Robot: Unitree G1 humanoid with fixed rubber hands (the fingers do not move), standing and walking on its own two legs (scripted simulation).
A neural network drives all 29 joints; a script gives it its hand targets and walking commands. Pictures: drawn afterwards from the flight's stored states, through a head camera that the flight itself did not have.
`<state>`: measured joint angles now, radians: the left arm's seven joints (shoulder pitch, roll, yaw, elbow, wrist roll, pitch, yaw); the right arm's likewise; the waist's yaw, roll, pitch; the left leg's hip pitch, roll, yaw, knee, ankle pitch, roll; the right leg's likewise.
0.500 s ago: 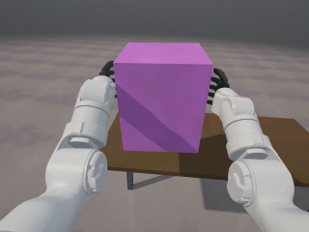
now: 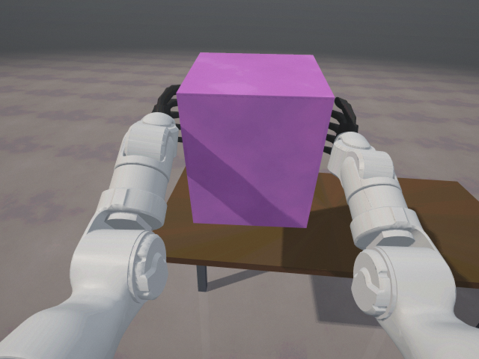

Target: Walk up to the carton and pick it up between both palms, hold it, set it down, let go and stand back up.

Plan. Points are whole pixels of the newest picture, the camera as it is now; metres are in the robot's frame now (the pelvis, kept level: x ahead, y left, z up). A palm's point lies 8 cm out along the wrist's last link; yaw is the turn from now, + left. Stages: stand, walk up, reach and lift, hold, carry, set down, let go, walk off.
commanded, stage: set down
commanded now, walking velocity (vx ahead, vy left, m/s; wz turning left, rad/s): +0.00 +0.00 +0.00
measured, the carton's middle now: (252, 139) +0.44 +0.00 +0.26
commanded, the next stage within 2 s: none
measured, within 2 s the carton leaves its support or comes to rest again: neither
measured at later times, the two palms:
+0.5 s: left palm (181, 149) +0.44 +0.13 +0.24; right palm (337, 151) +0.44 -0.16 +0.24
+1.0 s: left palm (170, 163) +0.43 +0.15 +0.21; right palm (329, 169) +0.42 -0.15 +0.22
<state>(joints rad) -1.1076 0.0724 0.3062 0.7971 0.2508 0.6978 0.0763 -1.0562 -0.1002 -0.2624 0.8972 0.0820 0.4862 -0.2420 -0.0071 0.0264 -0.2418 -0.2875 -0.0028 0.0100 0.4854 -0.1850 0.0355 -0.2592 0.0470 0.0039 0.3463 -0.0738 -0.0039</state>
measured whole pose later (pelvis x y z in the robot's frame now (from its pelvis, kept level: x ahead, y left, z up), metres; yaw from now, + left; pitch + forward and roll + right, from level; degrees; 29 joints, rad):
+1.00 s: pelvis +0.03 +0.00 +0.01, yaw +0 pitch -5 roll -2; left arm -0.90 0.06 0.31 0.75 0.24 0.53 0.01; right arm -0.93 -0.01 -0.38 0.99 -0.04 0.17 -0.19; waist -0.04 -0.02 -0.09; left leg -0.12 0.00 0.00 0.40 -0.21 0.02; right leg -0.09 0.05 0.00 0.26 -0.09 -0.01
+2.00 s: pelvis +0.07 +0.00 +0.01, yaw +0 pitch -2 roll -2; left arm -0.90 0.06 0.33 0.90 0.22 0.33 0.01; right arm -0.91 0.02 -0.46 0.97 -0.13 0.12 -0.19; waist -0.07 -0.02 -0.07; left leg -0.12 0.00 0.00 0.40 -0.25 0.02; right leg -0.09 0.05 0.00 0.26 -0.14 -0.01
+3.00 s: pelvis +0.11 +0.00 +0.01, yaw +0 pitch +1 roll -2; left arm -0.90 0.10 0.34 1.10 0.18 0.10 0.00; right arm -0.86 0.07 -0.54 1.00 -0.26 0.00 -0.16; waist -0.12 -0.01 -0.06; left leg -0.12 0.00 0.00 0.40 -0.29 0.02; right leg -0.09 0.05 0.00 0.27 -0.20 -0.01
